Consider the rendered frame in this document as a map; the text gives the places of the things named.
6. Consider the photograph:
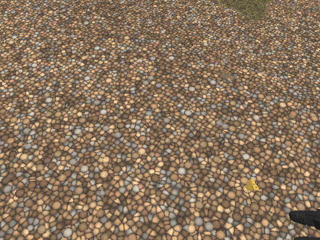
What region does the robot right hand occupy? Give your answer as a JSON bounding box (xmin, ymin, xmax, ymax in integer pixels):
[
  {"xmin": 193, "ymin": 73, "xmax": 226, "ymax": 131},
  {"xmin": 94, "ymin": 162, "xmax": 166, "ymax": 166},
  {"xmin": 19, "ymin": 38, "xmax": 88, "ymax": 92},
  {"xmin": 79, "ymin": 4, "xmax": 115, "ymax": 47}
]
[{"xmin": 289, "ymin": 209, "xmax": 320, "ymax": 240}]

